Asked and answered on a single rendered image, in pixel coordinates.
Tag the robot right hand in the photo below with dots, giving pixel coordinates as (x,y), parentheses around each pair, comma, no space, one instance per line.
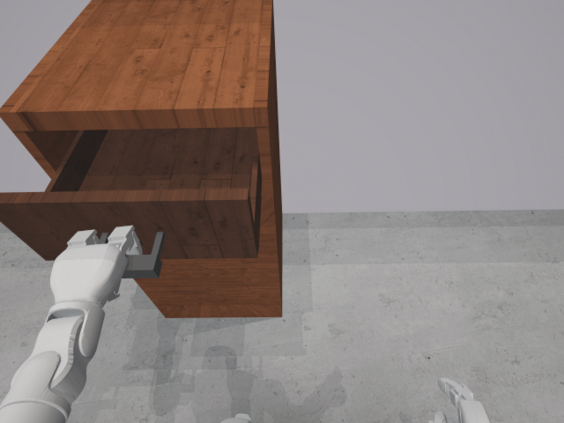
(469,410)

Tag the cabinet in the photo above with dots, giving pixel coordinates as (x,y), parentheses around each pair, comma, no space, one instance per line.
(169,64)

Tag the robot left hand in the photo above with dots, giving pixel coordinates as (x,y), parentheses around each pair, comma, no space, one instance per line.
(89,271)

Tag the left robot shin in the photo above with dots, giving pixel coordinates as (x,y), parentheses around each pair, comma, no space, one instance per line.
(243,416)

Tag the drawer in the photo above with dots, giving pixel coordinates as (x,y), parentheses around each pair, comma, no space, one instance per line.
(200,186)

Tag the handle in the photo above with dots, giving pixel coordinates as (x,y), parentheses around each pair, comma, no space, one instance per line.
(142,266)

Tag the robot left forearm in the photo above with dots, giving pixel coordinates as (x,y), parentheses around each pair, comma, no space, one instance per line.
(52,378)

